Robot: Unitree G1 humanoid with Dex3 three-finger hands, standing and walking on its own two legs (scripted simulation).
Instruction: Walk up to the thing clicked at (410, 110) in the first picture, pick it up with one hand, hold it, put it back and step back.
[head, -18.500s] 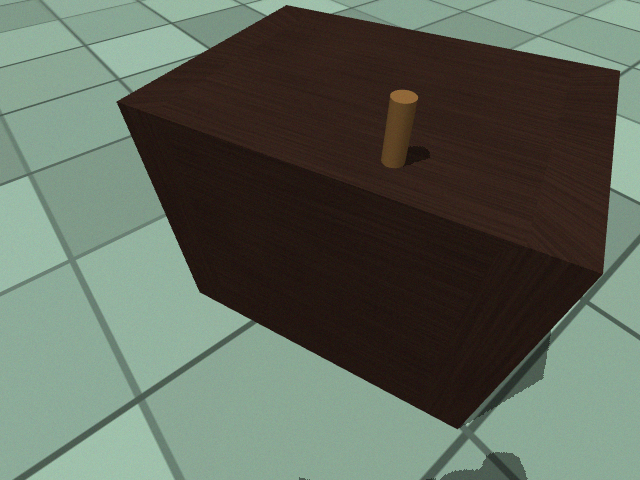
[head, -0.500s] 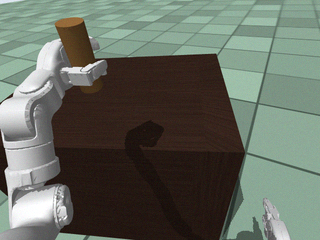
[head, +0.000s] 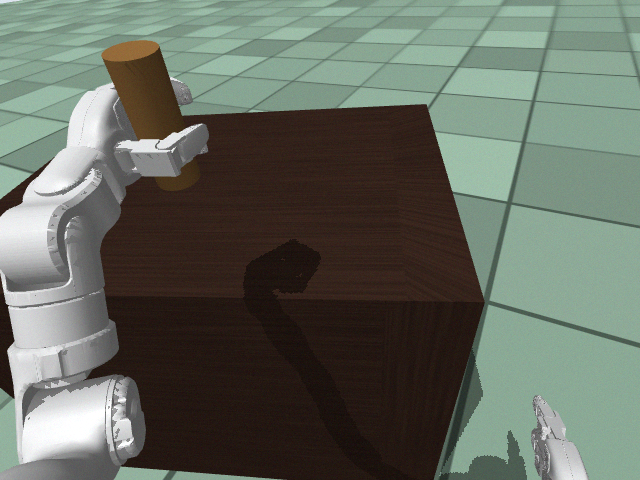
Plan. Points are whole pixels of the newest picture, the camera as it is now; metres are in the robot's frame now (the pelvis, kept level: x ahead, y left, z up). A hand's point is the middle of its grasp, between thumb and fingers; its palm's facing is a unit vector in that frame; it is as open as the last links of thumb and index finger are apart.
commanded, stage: hold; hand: left
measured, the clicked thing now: (157, 122) +0.33 +0.17 +0.34
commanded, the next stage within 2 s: crouch in 0.26 s
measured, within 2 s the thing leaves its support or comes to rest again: neither
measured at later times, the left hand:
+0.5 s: hand (180, 127) +0.34 +0.16 +0.33, palm faces +0.05 -1.00 +0.00, open 6.9 cm
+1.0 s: hand (210, 171) +0.41 +0.17 +0.24, palm faces +0.12 -0.99 +0.02, open 6.6 cm
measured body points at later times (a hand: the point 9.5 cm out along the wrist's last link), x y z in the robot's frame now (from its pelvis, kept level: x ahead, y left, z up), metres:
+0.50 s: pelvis +0.00 +0.00 +0.00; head -0.06 -0.03 +0.45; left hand +0.33 +0.21 +0.33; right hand +0.17 -0.24 -0.07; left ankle +0.02 +0.13 -0.72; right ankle +0.04 -0.14 -0.72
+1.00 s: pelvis +0.00 +0.00 +0.00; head -0.02 -0.01 +0.45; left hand +0.40 +0.22 +0.24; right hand +0.15 -0.25 -0.07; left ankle +0.02 +0.13 -0.72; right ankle +0.04 -0.14 -0.72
